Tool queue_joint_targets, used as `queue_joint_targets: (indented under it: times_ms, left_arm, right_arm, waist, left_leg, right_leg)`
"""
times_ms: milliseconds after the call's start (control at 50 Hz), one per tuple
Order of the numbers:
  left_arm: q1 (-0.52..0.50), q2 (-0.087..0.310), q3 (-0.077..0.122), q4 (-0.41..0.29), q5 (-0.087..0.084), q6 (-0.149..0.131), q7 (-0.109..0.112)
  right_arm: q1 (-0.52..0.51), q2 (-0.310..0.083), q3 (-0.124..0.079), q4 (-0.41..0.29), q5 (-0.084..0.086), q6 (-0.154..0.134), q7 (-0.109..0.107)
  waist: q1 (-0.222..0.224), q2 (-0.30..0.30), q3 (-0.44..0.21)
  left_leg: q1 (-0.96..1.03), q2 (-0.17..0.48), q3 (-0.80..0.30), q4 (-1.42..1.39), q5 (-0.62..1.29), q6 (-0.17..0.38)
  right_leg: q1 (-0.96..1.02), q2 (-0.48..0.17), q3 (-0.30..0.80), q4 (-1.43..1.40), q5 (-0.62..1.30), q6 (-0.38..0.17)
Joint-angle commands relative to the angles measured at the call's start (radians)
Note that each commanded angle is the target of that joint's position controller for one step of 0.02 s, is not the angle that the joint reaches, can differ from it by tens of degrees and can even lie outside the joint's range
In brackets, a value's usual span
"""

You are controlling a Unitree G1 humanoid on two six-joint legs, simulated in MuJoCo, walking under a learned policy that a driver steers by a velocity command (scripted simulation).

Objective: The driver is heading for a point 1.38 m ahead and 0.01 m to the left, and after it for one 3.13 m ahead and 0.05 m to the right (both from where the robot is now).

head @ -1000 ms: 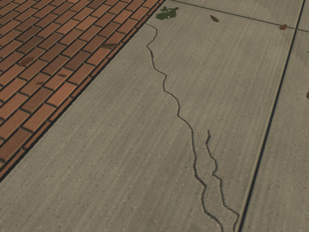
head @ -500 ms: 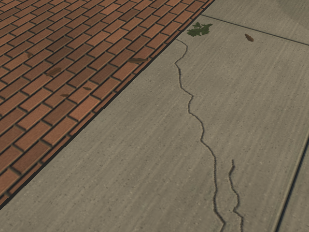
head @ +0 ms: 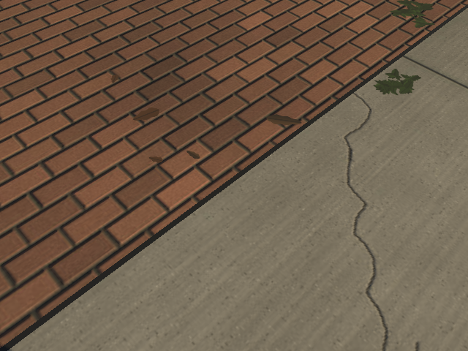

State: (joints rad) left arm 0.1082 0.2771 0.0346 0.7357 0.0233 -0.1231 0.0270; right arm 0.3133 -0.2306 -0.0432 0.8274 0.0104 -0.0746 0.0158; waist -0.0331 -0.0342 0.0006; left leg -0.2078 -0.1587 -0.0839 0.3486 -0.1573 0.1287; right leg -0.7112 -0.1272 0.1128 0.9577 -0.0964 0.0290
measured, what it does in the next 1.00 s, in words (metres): walks ahead: right foot, then left foot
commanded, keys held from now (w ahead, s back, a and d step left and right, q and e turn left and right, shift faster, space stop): q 0.22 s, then no key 0.78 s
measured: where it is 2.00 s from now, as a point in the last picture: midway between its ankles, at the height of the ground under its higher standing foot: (214, 325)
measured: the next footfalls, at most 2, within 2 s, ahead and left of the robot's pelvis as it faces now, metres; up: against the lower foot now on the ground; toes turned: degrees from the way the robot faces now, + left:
right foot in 0.20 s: +0.30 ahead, -0.13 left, +0.00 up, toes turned +13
left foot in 0.58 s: +0.19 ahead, +0.10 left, +0.00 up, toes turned +13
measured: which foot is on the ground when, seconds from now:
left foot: down 0.00-0.20, up 0.22-0.56, down 0.58-1.00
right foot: up 0.00-0.18, down 0.20-1.00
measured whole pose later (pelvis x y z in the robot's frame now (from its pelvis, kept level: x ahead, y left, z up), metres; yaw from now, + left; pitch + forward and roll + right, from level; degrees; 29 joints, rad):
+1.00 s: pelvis +0.19 -0.01 -0.01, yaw +14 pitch -1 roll +0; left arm 0.25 0.22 0.03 0.86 0.01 -0.02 0.03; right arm 0.25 -0.19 -0.02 0.75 -0.01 -0.02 -0.01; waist 0.02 0.01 0.02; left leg -0.23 -0.03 -0.02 0.57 -0.33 0.03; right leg -0.29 -0.03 0.00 0.54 -0.23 0.03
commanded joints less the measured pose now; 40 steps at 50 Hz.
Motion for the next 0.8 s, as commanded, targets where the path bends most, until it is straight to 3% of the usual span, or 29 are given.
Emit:
queue_joint_targets:
  times_ms: [20, 80, 120, 160, 180, 200, 220, 240, 260, 280, 300, 340, 380, 440, 500, 520, 560, 580, 600, 620, 640, 660, 700, 760, 800]
  left_arm:
    - [-0.054, 0.033, 0.005, -0.075, -0.002, 0.002, 0.008]
    - [-0.124, 0.045, 0.008, -0.112, -0.013, -0.002, -0.001]
    - [-0.127, 0.070, 0.016, -0.126, -0.017, -0.005, -0.012]
    - [-0.085, 0.095, 0.027, -0.121, -0.014, -0.013, -0.020]
    - [-0.012, 0.104, 0.032, -0.106, -0.007, -0.020, -0.018]
    - [0.106, 0.156, 0.044, -0.094, 0.013, -0.024, -0.011]
    - [0.160, 0.198, 0.047, -0.106, 0.030, -0.008, -0.003]
    - [0.199, 0.184, 0.057, -0.094, -0.001, 0.011, -0.009]
    - [0.143, 0.111, 0.041, -0.131, -0.008, 0.024, -0.005]
    - [0.093, 0.074, 0.026, -0.138, -0.009, 0.040, -0.001]
    - [0.060, 0.061, 0.014, -0.138, -0.006, 0.052, -0.002]
    - [0.024, 0.076, 0.015, -0.119, 0.005, 0.061, -0.009]
    - [0.010, 0.079, 0.017, -0.105, 0.006, 0.059, -0.018]
    - [0.016, 0.099, 0.026, -0.087, -0.008, 0.068, -0.020]
    - [0.040, 0.120, 0.031, -0.074, -0.022, 0.087, -0.018]
    - [0.032, 0.120, 0.029, -0.073, -0.026, 0.093, -0.018]
    - [0.067, 0.079, 0.012, -0.052, -0.029, 0.098, -0.017]
    - [0.094, 0.045, -0.001, -0.046, -0.018, 0.093, -0.021]
    - [0.140, 0.000, -0.011, -0.058, -0.001, 0.083, -0.027]
    - [0.091, 0.023, -0.004, -0.061, -0.002, 0.081, -0.021]
    - [0.081, 0.049, 0.005, -0.052, -0.008, 0.084, -0.017]
    - [0.080, 0.042, 0.006, -0.035, -0.002, 0.088, -0.013]
    - [0.110, 0.054, 0.010, -0.017, 0.007, 0.096, -0.008]
    - [0.129, 0.058, 0.015, 0.009, -0.008, 0.092, -0.010]
    - [0.125, 0.045, 0.014, 0.023, -0.006, 0.087, -0.010]
  right_arm:
    - [0.000, -0.162, -0.041, -0.074, 0.011, -0.009, -0.022]
    - [0.048, -0.171, -0.046, -0.067, 0.015, 0.014, -0.031]
    - [0.056, -0.160, -0.044, -0.074, 0.018, 0.034, -0.042]
    - [0.018, -0.156, -0.044, -0.102, 0.014, 0.050, -0.056]
    - [-0.027, -0.146, -0.040, -0.125, 0.014, 0.054, -0.059]
    - [-0.049, -0.102, -0.024, -0.159, 0.001, 0.050, -0.056]
    - [0.133, -0.026, -0.006, -0.150, -0.014, 0.043, -0.050]
    - [0.235, -0.131, -0.014, -0.150, 0.007, 0.034, -0.038]
    - [0.165, -0.205, -0.037, -0.131, 0.017, 0.050, -0.041]
    - [0.060, -0.215, -0.043, -0.153, 0.013, 0.068, -0.046]
    - [0.014, -0.196, -0.043, -0.162, 0.006, 0.086, -0.051]
    - [0.028, -0.120, -0.028, -0.169, 0.005, 0.103, -0.051]
    - [0.051, -0.067, -0.010, -0.165, 0.000, 0.100, -0.050]
    - [0.005, -0.062, 0.000, -0.177, -0.012, 0.095, -0.046]
    - [-0.036, -0.093, -0.008, -0.190, -0.009, 0.102, -0.038]
    - [-0.035, -0.093, -0.010, -0.190, -0.009, 0.103, -0.035]
    - [-0.035, -0.096, -0.014, -0.191, -0.021, 0.100, -0.030]
    - [-0.027, -0.132, -0.019, -0.207, -0.037, 0.098, -0.035]
    - [-0.067, -0.200, -0.030, -0.221, -0.045, 0.100, -0.042]
    - [-0.097, -0.143, -0.017, -0.217, -0.051, 0.092, -0.034]
    - [-0.158, -0.098, -0.004, -0.225, -0.051, 0.078, -0.030]
    - [-0.170, -0.078, 0.001, -0.218, -0.047, 0.067, -0.027]
    - [-0.143, -0.078, 0.003, -0.200, -0.036, 0.052, -0.025]
    - [-0.097, -0.071, 0.006, -0.180, -0.032, 0.051, -0.028]
    - [-0.092, -0.077, 0.002, -0.174, -0.028, 0.047, -0.031]
  waist:
    - [-0.005, 0.092, 0.022]
    - [-0.033, 0.129, -0.022]
    - [-0.026, 0.139, -0.053]
    - [0.008, 0.160, -0.072]
    - [0.056, 0.164, -0.100]
    - [0.099, 0.110, -0.221]
    - [0.030, -0.152, -0.358]
    - [0.023, -0.295, -0.472]
    - [0.053, -0.140, -0.364]
    - [0.064, -0.054, -0.251]
    - [0.053, -0.018, -0.175]
    - [0.007, -0.049, -0.086]
    - [-0.009, -0.088, -0.104]
    - [0.011, -0.108, -0.163]
    - [0.033, -0.121, -0.154]
    - [0.022, -0.119, -0.133]
    - [0.007, -0.102, -0.091]
    - [0.013, -0.034, -0.097]
    - [0.085, 0.183, -0.089]
    - [0.052, 0.250, -0.064]
    - [0.071, 0.221, -0.016]
    - [0.071, 0.206, -0.009]
    - [0.067, 0.191, 0.004]
    - [0.056, 0.096, 0.052]
    - [0.052, 0.066, 0.036]
  left_leg:
    - [-0.142, 0.195, -0.180, -0.108, 0.155, 0.120]
    - [-0.065, 0.197, -0.216, -0.004, 0.297, 0.075]
    - [0.019, 0.215, -0.286, 0.081, 0.303, 0.055]
    - [0.077, 0.219, -0.352, 0.174, 0.317, 0.032]
    - [0.064, 0.183, -0.338, 0.262, 0.324, 0.002]
    - [-0.044, 0.132, -0.280, 0.474, 0.220, -0.044]
    - [-0.307, -0.014, -0.162, 0.747, -0.492, -0.108]
    - [-0.436, 0.038, -0.139, 0.945, -0.566, -0.127]
    - [-0.491, 0.084, -0.133, 1.042, -0.469, -0.164]
    - [-0.515, 0.104, -0.083, 1.052, -0.389, -0.187]
    - [-0.496, 0.125, -0.065, 1.033, -0.353, -0.200]
    - [-0.371, 0.142, -0.015, 0.900, -0.311, -0.199]
    - [-0.269, 0.138, 0.036, 0.734, -0.300, -0.204]
    - [-0.172, 0.163, 0.051, 0.532, -0.223, -0.195]
    - [-0.103, 0.161, 0.065, 0.380, -0.164, -0.166]
    - [-0.058, 0.152, 0.080, 0.294, -0.113, -0.147]
    - [0.056, 0.145, 0.080, 0.121, -0.032, -0.096]
    - [0.127, 0.245, -0.040, 0.070, 0.010, -0.055]
    - [0.075, 0.384, -0.186, 0.032, 0.042, 0.024]
    - [-0.095, 0.417, -0.231, -0.052, -0.101, 0.079]
    - [-0.149, 0.358, -0.186, -0.052, -0.205, 0.045]
    - [-0.159, 0.306, -0.133, -0.031, -0.235, -0.001]
    - [-0.177, 0.270, -0.097, -0.013, -0.246, -0.043]
    - [-0.172, 0.232, -0.063, 0.014, -0.254, -0.066]
    - [-0.140, 0.223, -0.050, 0.044, -0.174, -0.062]
  right_leg:
    - [0.131, 0.077, -0.065, -0.243, 0.158, 0.020]
    - [0.189, 0.144, -0.075, -0.380, 0.168, 0.025]
    - [0.203, 0.166, -0.047, -0.438, 0.123, 0.013]
    - [0.254, 0.174, -0.032, -0.506, 0.076, -0.020]
    - [0.361, 0.156, -0.046, -0.590, 0.170, -0.047]
    - [0.620, 0.010, 0.045, -0.551, 0.387, -0.117]
    - [0.962, -0.269, 0.312, -0.450, 0.832, -0.274]
    - [1.031, -0.401, 0.572, -0.489, 0.569, -0.381]
    - [0.931, -0.324, 0.491, -0.530, 0.366, -0.346]
    - [0.813, -0.251, 0.351, -0.550, 0.282, -0.296]
    - [0.691, -0.192, 0.265, -0.575, 0.264, -0.277]
    - [0.479, -0.094, 0.116, -0.633, 0.280, -0.252]
    - [0.430, -0.059, 0.027, -0.644, 0.401, -0.264]
    - [0.456, -0.092, 0.020, -0.635, 0.429, -0.290]
    - [0.448, -0.109, 0.051, -0.640, 0.145, -0.284]
    - [0.418, -0.099, 0.050, -0.634, 0.030, -0.268]
    - [0.333, -0.054, 0.035, -0.605, -0.139, -0.188]
    - [0.270, -0.011, 0.001, -0.536, -0.236, -0.114]
    - [0.244, 0.107, -0.133, -0.410, -0.306, -0.038]
    - [0.334, 0.106, -0.118, -0.391, -0.301, -0.016]
    - [0.397, 0.099, -0.105, -0.400, -0.219, -0.013]
    - [0.428, 0.104, -0.114, -0.431, -0.145, -0.009]
    - [0.478, 0.087, -0.096, -0.463, -0.078, -0.003]
    - [0.458, 0.083, -0.092, -0.487, -0.102, -0.018]
    - [0.459, 0.082, -0.089, -0.488, -0.078, -0.016]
